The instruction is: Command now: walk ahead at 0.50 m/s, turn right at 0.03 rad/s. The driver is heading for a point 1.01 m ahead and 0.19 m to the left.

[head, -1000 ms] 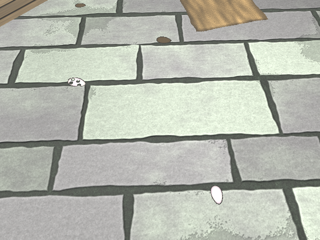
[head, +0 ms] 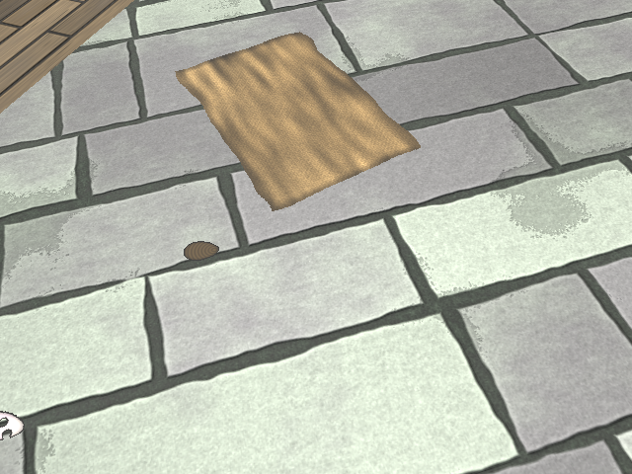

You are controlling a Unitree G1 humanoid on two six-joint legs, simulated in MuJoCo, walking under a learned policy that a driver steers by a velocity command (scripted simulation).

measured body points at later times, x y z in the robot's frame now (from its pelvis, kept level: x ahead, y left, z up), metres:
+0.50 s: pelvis +0.28 +0.06 -0.01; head +0.31 +0.07 +0.44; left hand +0.35 +0.34 -0.13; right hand +0.41 -0.21 -0.11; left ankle +0.33 +0.15 -0.74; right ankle +0.19 -0.08 -0.65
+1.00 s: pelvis +0.55 -0.01 -0.01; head +0.58 -0.02 +0.44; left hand +0.69 +0.26 -0.10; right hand +0.61 -0.29 -0.14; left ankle +0.44 +0.14 -0.65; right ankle +0.61 -0.10 -0.74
